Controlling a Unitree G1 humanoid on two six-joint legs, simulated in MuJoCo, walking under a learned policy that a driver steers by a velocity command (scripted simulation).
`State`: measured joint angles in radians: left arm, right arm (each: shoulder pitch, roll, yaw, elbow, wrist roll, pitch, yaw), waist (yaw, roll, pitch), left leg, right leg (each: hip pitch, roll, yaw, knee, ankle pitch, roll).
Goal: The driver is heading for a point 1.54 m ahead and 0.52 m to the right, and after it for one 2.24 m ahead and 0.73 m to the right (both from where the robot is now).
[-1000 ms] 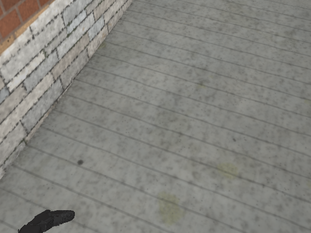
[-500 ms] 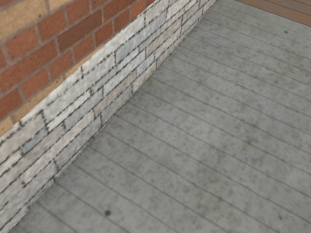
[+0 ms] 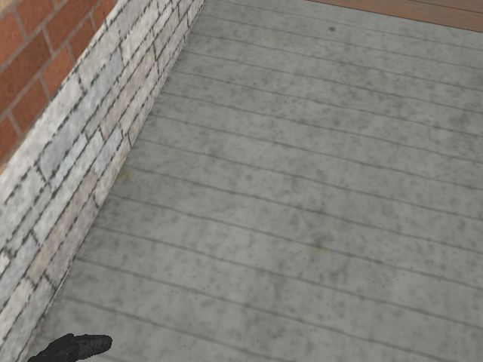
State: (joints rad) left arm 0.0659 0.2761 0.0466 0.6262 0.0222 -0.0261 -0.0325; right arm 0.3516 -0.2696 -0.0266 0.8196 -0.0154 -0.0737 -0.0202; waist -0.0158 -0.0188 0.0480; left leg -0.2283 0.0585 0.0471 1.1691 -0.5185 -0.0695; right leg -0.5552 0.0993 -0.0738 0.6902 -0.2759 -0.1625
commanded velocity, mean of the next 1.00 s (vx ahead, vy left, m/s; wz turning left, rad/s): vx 0.06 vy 0.00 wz -0.56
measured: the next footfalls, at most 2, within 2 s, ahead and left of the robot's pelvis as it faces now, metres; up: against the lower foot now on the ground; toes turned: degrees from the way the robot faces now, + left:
left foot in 0.40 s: +0.24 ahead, +0.13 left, +0.00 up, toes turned -21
right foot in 0.78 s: +0.10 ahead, -0.11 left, +0.00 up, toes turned -31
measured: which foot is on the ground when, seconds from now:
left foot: up 0.00-0.38, down 0.40-0.80, up 0.82-1.00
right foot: down 0.00-0.40, up 0.42-0.76, down 0.78-1.00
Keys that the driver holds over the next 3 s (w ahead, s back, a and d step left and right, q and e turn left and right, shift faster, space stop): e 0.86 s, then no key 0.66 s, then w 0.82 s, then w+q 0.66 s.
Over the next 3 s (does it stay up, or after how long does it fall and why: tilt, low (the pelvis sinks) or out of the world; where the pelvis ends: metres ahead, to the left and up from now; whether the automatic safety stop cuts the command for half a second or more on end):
stays up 0.63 -0.33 0.09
